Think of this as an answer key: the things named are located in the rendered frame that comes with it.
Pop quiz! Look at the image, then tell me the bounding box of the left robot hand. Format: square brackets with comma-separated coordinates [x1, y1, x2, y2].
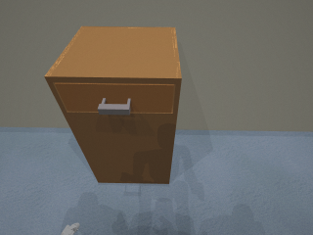
[61, 222, 80, 235]

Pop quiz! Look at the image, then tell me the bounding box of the cabinet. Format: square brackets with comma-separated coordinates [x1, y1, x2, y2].
[44, 26, 182, 184]

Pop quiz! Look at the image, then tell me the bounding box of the drawer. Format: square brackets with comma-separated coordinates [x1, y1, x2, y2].
[55, 82, 174, 113]

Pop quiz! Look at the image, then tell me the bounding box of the handle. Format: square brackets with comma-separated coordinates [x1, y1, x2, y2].
[98, 98, 131, 116]

